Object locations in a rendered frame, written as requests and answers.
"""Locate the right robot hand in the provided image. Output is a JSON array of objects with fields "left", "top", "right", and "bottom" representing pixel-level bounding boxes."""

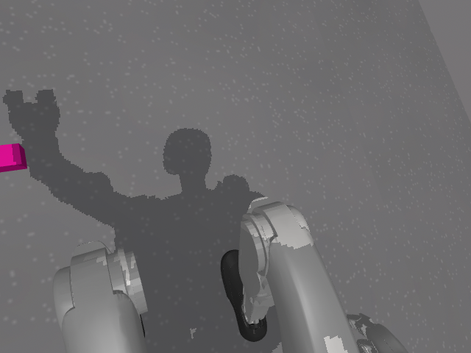
[{"left": 346, "top": 313, "right": 408, "bottom": 353}]

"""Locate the right robot foot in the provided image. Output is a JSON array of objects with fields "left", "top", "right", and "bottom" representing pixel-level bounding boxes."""
[{"left": 221, "top": 249, "right": 267, "bottom": 342}]

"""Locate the small box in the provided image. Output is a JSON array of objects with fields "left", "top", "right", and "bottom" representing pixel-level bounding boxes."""
[{"left": 0, "top": 143, "right": 27, "bottom": 172}]

